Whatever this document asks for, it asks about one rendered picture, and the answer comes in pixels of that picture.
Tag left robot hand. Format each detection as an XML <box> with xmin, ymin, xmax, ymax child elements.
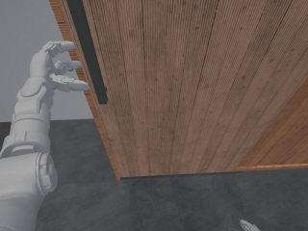
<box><xmin>29</xmin><ymin>40</ymin><xmax>90</xmax><ymax>92</ymax></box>

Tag right robot hand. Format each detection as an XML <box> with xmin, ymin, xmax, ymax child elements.
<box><xmin>240</xmin><ymin>219</ymin><xmax>260</xmax><ymax>231</ymax></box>

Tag left robot forearm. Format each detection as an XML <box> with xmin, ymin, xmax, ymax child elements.
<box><xmin>0</xmin><ymin>77</ymin><xmax>54</xmax><ymax>159</ymax></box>

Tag handle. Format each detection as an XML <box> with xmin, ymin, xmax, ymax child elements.
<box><xmin>66</xmin><ymin>0</ymin><xmax>108</xmax><ymax>105</ymax></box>

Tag wardrobe door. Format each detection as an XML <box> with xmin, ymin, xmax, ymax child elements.
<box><xmin>59</xmin><ymin>0</ymin><xmax>308</xmax><ymax>177</ymax></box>
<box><xmin>238</xmin><ymin>76</ymin><xmax>308</xmax><ymax>167</ymax></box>

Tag left robot upper arm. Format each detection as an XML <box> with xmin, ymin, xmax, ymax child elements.
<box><xmin>0</xmin><ymin>152</ymin><xmax>58</xmax><ymax>231</ymax></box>

